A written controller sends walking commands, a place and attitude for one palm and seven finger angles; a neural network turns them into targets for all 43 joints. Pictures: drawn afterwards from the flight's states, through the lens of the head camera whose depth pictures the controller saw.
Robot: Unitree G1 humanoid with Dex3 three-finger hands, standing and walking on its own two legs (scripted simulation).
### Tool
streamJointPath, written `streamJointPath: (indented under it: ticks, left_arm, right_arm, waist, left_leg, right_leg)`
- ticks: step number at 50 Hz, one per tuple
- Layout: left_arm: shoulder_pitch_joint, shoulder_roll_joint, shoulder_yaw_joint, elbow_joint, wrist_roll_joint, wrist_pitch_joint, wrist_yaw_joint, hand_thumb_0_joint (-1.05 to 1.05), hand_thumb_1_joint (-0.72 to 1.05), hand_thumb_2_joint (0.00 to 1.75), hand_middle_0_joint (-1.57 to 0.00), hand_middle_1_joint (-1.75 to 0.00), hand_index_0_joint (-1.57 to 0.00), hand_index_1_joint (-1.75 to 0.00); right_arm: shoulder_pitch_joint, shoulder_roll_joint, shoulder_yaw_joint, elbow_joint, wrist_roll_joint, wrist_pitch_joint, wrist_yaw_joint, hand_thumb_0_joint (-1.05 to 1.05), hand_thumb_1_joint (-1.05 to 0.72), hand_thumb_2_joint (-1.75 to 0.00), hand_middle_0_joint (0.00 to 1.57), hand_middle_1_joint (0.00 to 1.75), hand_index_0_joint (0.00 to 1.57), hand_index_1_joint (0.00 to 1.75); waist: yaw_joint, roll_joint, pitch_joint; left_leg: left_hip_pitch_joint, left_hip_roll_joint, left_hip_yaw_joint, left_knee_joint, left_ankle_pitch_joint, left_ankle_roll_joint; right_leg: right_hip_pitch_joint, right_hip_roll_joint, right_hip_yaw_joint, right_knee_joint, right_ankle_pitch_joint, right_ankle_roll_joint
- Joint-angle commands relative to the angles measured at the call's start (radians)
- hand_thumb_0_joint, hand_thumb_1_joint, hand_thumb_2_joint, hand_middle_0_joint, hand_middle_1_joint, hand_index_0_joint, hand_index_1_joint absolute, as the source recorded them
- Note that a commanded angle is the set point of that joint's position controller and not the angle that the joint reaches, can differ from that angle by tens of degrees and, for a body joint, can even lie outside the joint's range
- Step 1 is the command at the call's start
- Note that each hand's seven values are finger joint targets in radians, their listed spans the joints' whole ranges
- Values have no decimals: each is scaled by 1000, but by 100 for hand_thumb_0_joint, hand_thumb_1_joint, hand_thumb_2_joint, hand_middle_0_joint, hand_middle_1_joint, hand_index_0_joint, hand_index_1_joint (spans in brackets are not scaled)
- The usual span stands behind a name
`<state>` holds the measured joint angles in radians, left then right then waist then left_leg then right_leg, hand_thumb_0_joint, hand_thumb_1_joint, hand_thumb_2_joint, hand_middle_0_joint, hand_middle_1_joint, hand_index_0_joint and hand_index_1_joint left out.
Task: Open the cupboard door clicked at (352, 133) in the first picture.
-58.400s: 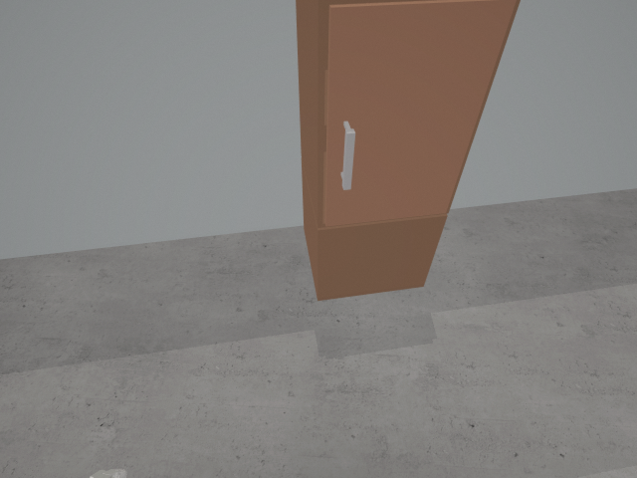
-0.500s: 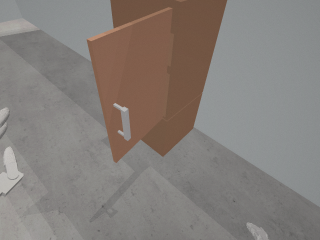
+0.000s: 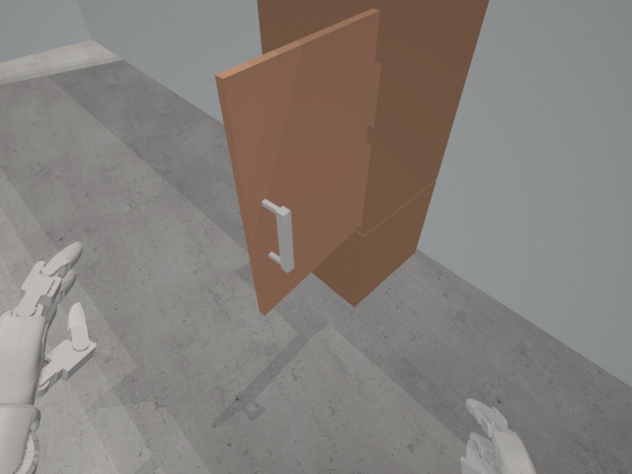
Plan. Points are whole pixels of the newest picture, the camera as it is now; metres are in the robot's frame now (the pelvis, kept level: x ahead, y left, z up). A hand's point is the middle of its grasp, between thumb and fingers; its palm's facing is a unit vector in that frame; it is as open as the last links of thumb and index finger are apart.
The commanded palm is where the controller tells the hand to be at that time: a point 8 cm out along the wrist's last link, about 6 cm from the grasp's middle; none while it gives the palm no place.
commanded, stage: let the arm hang, fingers relaxed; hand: left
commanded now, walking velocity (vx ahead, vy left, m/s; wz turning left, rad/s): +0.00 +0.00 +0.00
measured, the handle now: (278, 237) +0.56 +0.12 -0.07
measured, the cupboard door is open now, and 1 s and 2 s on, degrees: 96 96 96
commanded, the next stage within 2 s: look to check the result in 1.04 s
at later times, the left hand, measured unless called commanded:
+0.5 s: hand out of the picture -0.11 +0.18 -0.16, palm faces +0.06 -0.98 -0.20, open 7.3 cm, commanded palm none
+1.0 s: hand out of the picture +0.02 +0.16 -0.16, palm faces +0.05 -0.98 -0.21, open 7.3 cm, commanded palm none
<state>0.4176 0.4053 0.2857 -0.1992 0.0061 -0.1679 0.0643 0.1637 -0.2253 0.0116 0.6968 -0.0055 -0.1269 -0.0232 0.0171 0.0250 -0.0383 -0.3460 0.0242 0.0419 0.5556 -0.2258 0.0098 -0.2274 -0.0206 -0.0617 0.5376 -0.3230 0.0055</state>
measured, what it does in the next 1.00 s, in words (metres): stands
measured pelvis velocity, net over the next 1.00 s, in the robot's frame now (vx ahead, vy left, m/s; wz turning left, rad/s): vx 0.00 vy -0.02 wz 0.02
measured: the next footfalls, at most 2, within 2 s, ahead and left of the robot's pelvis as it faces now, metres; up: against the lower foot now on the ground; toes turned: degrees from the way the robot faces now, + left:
none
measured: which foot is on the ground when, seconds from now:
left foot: down 0.00-1.00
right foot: down 0.00-1.00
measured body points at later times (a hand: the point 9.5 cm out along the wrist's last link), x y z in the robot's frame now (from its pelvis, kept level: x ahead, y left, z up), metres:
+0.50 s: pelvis -0.01 +0.00 +0.01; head +0.01 +0.01 +0.46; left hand -0.11 +0.23 -0.15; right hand -0.03 -0.24 -0.14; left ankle +0.04 +0.11 -0.73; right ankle -0.03 -0.12 -0.73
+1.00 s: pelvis +0.00 -0.02 +0.01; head +0.00 -0.02 +0.46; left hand +0.02 +0.21 -0.15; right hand +0.00 -0.24 -0.15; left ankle +0.04 +0.11 -0.73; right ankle -0.03 -0.12 -0.73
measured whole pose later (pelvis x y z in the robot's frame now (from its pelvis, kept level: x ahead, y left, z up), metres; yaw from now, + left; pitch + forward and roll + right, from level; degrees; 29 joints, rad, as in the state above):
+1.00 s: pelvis +0.00 -0.02 +0.01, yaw +1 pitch -2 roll +0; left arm 0.23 0.16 0.02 1.11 0.00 -0.01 0.03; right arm 0.25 -0.15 -0.01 1.15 -0.03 0.02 -0.03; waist -0.02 0.01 0.03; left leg -0.24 0.02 0.02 0.42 -0.15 -0.01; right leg -0.13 -0.01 -0.09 0.43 -0.28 -0.02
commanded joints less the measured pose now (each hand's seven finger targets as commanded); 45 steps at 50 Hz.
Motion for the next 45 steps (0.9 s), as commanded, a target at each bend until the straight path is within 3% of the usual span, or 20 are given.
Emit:
streamJointPath:
  ticks: [1,2,3,4,6,7,8,10,14,17,21,27,30,38,41,45]
  left_arm:
    - [-37,-41,-184,505,31,162,-67,0,90,90,-20,-30,-20,-30]
    - [-72,-21,-187,568,33,159,-66,0,90,90,-20,-30,-20,-30]
    - [-114,0,-191,634,32,155,-64,0,90,90,-20,-30,-20,-30]
    - [-149,13,-197,701,30,156,-61,0,90,90,-20,-30,-20,-30]
    - [-188,10,-219,829,21,162,-55,0,90,90,-20,-30,-20,-30]
    - [-185,7,-228,887,18,165,-52,0,90,90,-20,-30,-20,-30]
    - [-176,2,-236,948,15,166,-50,0,90,90,-20,-30,-20,-30]
    - [-154,-7,-247,1049,11,166,-50,0,90,90,-20,-30,-20,-30]
    - [-96,-49,-251,1193,4,163,-49,0,90,90,-20,-30,-20,-30]
    - [-68,-70,-254,1257,3,160,-48,0,90,90,-20,-30,-20,-30]
    - [-43,-90,-260,1307,3,163,-43,0,90,90,-20,-30,-20,-30]
    - [-23,-103,-258,1328,4,167,-36,0,90,90,-20,-30,-20,-30]
    - [-23,-105,-256,1324,4,163,-33,0,90,90,-20,-30,-20,-30]
    - [-72,-118,-256,1306,3,164,-28,0,90,90,-20,-30,-20,-30]
    - [-87,-119,-255,1300,3,160,-27,0,90,90,-20,-30,-20,-30]
    - [-91,-127,-254,1297,2,157,-26,0,90,90,-20,-30,-20,-30]
  right_arm:
    - [-43,-181,-52,16,-12,62,23,0,-90,-90,20,30,20,30]
    - [-43,-183,-50,32,-16,69,24,0,-90,-90,20,30,20,30]
    - [-45,-192,-52,52,-18,77,24,0,-90,-90,20,30,20,30]
    - [-44,-193,-54,75,-20,87,25,0,-90,-90,20,30,20,30]
    - [-52,-190,-47,120,-27,106,27,0,-90,-90,20,30,20,30]
    - [-54,-180,-41,142,-27,112,26,0,-90,-90,20,30,20,30]
    - [-48,-170,-35,168,-25,116,24,0,-90,-90,20,30,20,30]
    - [-30,-158,-32,210,-17,123,17,0,-90,-90,20,30,20,30]
    - [25,-117,-31,295,-13,127,4,0,-90,-90,20,30,20,30]
    - [71,-111,-35,340,-10,129,-3,0,-90,-90,20,30,20,30]
    - [108,-100,-42,373,-8,136,-8,0,-90,-90,20,30,20,30]
    - [135,-79,-48,401,-12,140,-8,0,-90,-90,20,30,20,30]
    - [136,-71,-50,402,-12,141,-6,0,-90,-90,20,30,20,30]
    - [135,-21,-40,422,-18,141,0,0,-90,-90,20,30,20,30]
    - [129,-13,-37,424,-19,138,0,0,-90,-90,20,30,20,30]
    - [123,-16,-34,422,-18,133,-3,0,-90,-90,20,30,20,30]
  waist:
    - [-1,-107,-52]
    - [-4,-193,-41]
    - [-12,-233,-22]
    - [-21,-228,-1]
    - [-28,-36,40]
    - [-22,23,41]
    - [-19,58,37]
    - [-17,50,38]
    - [-19,124,27]
    - [-26,69,20]
    - [-29,11,91]
    - [-23,0,113]
    - [-20,-47,112]
    - [-24,-50,150]
    - [-25,-10,138]
    - [-18,-14,119]
  left_leg:
    - [-34,122,-195,-98,152,68]
    - [-29,97,-174,-79,135,57]
    - [0,71,-143,-58,139,45]
    - [37,53,-126,-51,146,37]
    - [70,58,-131,-107,147,32]
    - [70,65,-137,-141,141,32]
    - [70,68,-143,-168,119,30]
    - [84,69,-143,-196,58,25]
    - [119,61,-127,-206,15,20]
    - [151,68,-129,-201,28,24]
    - [141,76,-132,-217,-9,29]
    - [115,75,-133,-240,-69,30]
    - [120,70,-122,-225,-36,30]
    - [114,57,-103,-211,32,17]
    - [122,59,-95,-202,87,13]
    - [133,67,-97,-197,135,13]
  right_leg:
    - [-1,-49,47,-12,61,-16]
    - [12,-68,67,-53,91,-28]
    - [-9,-97,91,-88,118,-44]
    - [-39,-118,103,-111,124,-57]
    - [-63,-105,97,-114,69,-59]
    - [-32,-92,91,-119,65,-50]
    - [-5,-85,88,-126,54,-45]
    - [16,-79,80,-158,31,-43]
    - [28,-84,83,-200,43,-53]
    - [26,-84,68,-215,51,-55]
    - [-19,-81,57,-230,13,-57]
    - [-24,-76,51,-216,-30,-58]
    - [-27,-78,52,-222,-35,-59]
    - [-46,-92,59,-229,-25,-53]
    - [-25,-93,62,-223,27,-50]
    - [5,-89,61,-220,82,-47]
